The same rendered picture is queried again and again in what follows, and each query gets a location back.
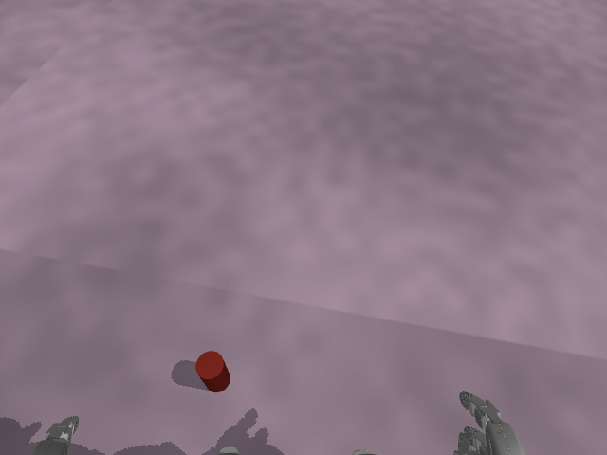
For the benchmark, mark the can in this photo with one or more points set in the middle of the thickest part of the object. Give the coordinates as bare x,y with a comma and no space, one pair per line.
213,371

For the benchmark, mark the right robot hand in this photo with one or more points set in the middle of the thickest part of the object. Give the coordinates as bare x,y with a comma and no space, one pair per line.
500,438

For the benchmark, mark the left robot hand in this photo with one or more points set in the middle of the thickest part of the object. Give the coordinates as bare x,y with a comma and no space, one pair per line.
58,438

